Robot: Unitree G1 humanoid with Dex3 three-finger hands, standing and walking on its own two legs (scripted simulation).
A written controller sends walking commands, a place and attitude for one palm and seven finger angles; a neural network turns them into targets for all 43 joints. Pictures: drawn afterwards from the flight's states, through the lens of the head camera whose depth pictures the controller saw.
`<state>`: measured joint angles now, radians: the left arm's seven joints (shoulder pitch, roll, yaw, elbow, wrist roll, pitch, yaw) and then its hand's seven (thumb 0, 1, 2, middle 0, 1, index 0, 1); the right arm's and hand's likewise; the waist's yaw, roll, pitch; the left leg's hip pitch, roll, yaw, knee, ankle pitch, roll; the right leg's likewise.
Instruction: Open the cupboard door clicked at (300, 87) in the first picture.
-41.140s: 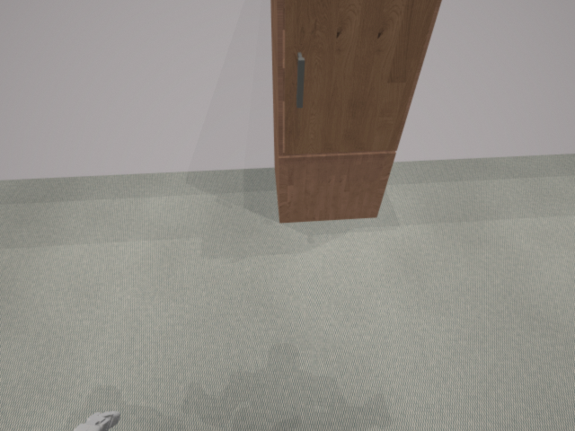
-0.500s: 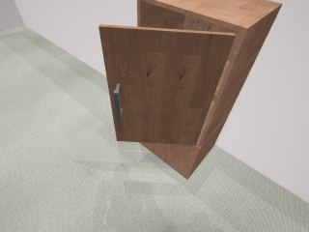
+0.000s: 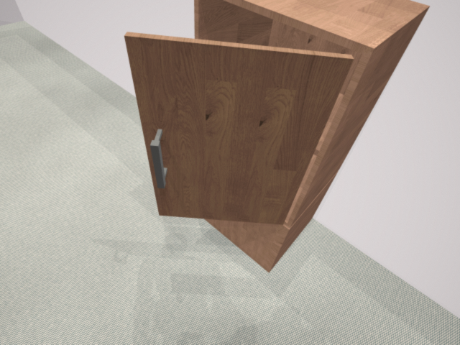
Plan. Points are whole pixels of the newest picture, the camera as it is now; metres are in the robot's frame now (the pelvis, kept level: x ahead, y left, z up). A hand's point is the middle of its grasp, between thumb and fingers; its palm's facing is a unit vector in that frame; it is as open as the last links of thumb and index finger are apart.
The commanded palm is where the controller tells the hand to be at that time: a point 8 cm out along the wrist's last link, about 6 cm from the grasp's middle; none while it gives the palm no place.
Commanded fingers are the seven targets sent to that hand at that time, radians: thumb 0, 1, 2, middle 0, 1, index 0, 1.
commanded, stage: come to a stop and stand still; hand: left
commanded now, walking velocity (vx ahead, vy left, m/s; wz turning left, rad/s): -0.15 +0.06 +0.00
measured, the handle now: (160, 160) +0.53 +0.21 -0.04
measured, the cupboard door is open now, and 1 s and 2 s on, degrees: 39 39 39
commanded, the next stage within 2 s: look again from close up in 1.64 s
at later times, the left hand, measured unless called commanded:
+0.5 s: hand out of the picture +0.00 +0.21 -0.16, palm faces -0.03 -0.96 -0.28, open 7.4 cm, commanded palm none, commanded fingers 0.00 0.90 0.90 -0.20 -0.30 -0.20 -0.30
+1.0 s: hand out of the picture -0.01 +0.17 -0.16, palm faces -0.05 -0.98 -0.20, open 7.3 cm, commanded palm none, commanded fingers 0.00 0.90 0.90 -0.20 -0.30 -0.20 -0.30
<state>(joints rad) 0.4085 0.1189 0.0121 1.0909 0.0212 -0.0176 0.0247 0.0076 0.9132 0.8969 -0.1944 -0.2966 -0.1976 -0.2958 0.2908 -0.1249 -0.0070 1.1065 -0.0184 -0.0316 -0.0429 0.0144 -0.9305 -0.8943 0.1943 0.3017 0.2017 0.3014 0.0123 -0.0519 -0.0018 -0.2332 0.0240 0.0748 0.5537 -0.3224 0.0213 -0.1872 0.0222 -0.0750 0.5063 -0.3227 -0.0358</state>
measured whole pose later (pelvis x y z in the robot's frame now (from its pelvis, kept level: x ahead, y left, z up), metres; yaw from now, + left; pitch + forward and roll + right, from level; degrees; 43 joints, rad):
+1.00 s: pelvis -0.03 -0.01 +0.01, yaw -2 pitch +0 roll +1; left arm 0.26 0.17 -0.02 1.09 0.01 -0.02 0.02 0.01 0.92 0.90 -0.20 -0.30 -0.20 -0.30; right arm 0.29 -0.18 0.01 1.11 -0.02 -0.02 -0.02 0.01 -0.91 -0.89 0.19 0.30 0.20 0.30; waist -0.01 0.00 0.04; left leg -0.20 0.01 0.11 0.42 -0.22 0.01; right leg -0.21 0.02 -0.04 0.47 -0.26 -0.05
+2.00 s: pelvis +0.00 -0.03 +0.01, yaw -2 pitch -1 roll +1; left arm 0.24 0.19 -0.01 1.10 0.01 -0.02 0.02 0.01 0.91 0.90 -0.20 -0.30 -0.20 -0.30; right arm 0.22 -0.18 0.01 1.14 -0.02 -0.02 -0.03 0.01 -0.91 -0.89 0.19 0.30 0.20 0.30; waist 0.01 -0.01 0.04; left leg -0.13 0.04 0.10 0.38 -0.24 -0.02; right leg -0.12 0.05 -0.04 0.40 -0.27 -0.07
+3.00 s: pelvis -0.06 +0.00 -0.09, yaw +2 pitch +16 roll -3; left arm 0.21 0.26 0.16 0.10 -0.28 -0.41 -0.35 0.01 0.29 0.63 -0.24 -0.69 -0.24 -0.69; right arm 0.16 -0.20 0.05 0.57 0.02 -0.20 -0.05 0.01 -0.91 -0.89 0.20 0.30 0.21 0.30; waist 0.02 0.04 -0.11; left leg -0.99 0.03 0.00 1.21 -0.50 0.03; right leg -0.91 -0.01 -0.14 1.16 -0.52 -0.05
